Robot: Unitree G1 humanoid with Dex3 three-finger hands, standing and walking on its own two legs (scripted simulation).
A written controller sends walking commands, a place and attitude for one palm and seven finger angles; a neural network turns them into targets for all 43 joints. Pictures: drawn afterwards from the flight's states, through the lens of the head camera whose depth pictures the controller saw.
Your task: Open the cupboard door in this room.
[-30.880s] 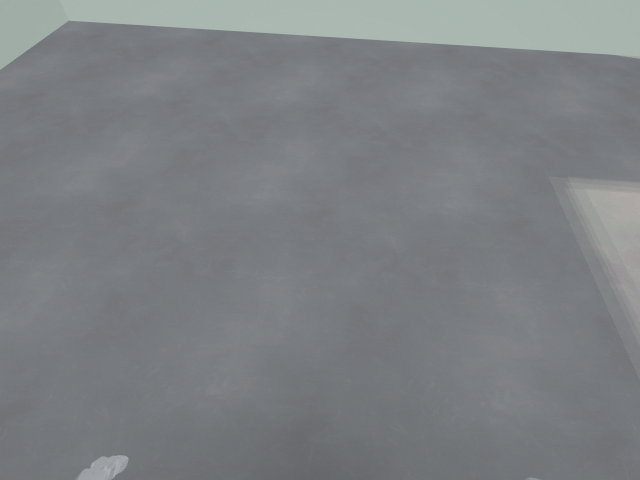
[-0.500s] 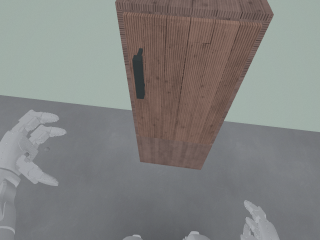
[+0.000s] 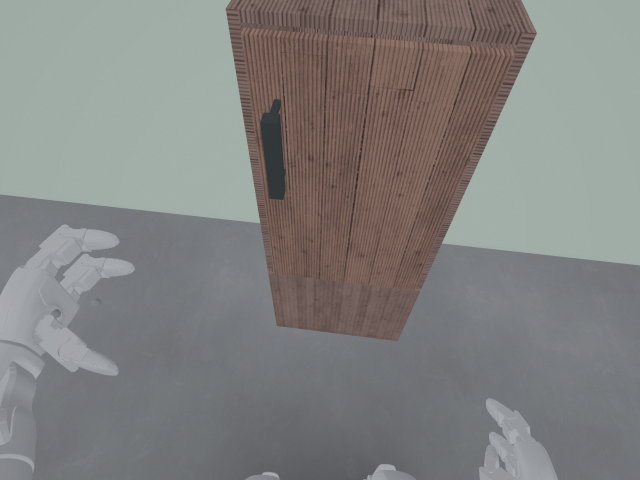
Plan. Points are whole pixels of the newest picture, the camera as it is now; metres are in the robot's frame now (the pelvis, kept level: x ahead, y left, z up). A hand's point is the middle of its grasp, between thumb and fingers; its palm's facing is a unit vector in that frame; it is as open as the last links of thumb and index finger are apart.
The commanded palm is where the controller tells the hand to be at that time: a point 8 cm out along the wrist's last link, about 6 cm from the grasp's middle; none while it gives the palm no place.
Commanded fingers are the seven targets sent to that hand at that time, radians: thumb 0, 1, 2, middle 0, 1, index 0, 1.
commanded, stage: move the hooked fingers beside the handle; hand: left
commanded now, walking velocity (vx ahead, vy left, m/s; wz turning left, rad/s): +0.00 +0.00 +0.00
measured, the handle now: (276, 151) +0.58 +0.11 +0.06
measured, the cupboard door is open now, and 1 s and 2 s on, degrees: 0 0 0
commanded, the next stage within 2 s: none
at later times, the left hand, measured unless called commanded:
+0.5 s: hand (138, 259) +0.35 +0.25 +0.08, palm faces -0.07 -1.00 -0.01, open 14.0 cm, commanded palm +0.33 +0.30 +0.08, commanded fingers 0.00 -0.50 0.30 -0.30 -1.20 -0.30 -1.20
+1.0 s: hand (192, 211) +0.44 +0.20 +0.07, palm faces -0.08 -1.00 -0.01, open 14.0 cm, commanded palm +0.42 +0.26 +0.07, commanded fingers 0.00 -0.50 0.30 -0.30 -1.20 -0.30 -1.20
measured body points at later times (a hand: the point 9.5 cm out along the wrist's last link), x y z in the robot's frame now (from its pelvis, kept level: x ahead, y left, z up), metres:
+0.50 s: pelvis +0.00 +0.00 +0.00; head +0.05 +0.01 +0.44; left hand +0.35 +0.30 +0.08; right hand +0.13 -0.25 -0.09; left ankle -0.01 +0.11 -0.69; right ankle +0.04 -0.11 -0.69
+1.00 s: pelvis +0.00 +0.00 -0.01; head +0.09 +0.01 +0.44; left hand +0.43 +0.26 +0.08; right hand +0.07 -0.26 -0.11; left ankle -0.01 +0.11 -0.69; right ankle +0.04 -0.11 -0.69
